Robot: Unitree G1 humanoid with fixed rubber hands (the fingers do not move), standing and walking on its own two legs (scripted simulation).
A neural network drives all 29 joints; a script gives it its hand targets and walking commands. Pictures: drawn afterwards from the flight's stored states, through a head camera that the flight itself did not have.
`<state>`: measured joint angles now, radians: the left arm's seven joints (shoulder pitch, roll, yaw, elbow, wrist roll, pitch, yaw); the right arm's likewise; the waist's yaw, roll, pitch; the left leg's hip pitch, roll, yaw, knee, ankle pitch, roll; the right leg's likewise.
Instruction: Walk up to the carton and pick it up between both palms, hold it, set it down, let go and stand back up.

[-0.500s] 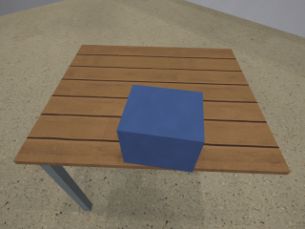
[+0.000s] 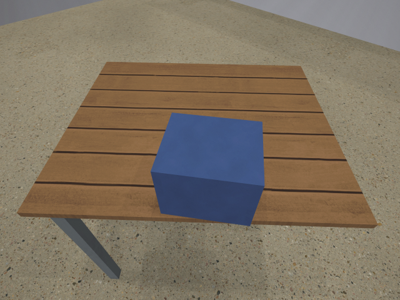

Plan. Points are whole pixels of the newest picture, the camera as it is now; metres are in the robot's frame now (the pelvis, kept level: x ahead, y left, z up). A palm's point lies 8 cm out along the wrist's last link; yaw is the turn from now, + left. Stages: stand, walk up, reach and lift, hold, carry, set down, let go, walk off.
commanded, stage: walk up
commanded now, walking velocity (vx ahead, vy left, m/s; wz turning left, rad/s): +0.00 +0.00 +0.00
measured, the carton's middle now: (210, 168) +0.41 -0.01 +0.02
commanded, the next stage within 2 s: none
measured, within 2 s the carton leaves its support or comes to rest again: neither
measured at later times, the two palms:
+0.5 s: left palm out of the picture +0.02 +0.26 -0.15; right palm out of the picture +0.02 -0.19 -0.14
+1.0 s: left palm out of the picture +0.11 +0.27 -0.14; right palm out of the picture +0.01 -0.17 -0.15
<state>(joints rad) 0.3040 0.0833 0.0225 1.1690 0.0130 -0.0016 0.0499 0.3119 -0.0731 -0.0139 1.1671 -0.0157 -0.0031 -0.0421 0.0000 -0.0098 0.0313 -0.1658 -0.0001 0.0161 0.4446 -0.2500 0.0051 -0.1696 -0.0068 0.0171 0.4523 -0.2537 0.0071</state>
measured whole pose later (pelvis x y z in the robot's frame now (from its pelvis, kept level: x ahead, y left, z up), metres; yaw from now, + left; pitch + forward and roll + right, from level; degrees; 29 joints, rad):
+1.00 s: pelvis +0.01 +0.07 -0.02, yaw -11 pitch -1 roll +0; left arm 0.28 0.13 -0.01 0.86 0.03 0.02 0.09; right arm 0.32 -0.21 -0.03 0.81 -0.01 0.05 0.00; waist -0.01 0.02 0.08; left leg -0.20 -0.02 0.24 0.59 -0.39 0.10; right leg -0.29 -0.05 0.12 0.62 -0.31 0.09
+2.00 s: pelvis +0.01 +0.09 -0.02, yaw -17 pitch +0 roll +0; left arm 0.29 0.11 0.01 0.81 0.03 0.01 0.07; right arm 0.35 -0.21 -0.02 0.77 -0.01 0.04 0.02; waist -0.02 0.02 0.05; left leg -0.20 -0.02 0.33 0.55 -0.38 0.13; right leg -0.36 -0.05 0.13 0.66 -0.31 0.02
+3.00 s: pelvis +0.02 +0.04 +0.00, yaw -12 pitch -1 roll +0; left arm 0.27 0.16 0.02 0.95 0.02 0.01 0.01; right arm 0.44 -0.12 0.00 0.88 -0.02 -0.03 -0.03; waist -0.01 -0.01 0.03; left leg -0.14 0.04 0.04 0.44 -0.27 -0.03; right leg -0.18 0.01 -0.21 0.42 -0.23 -0.08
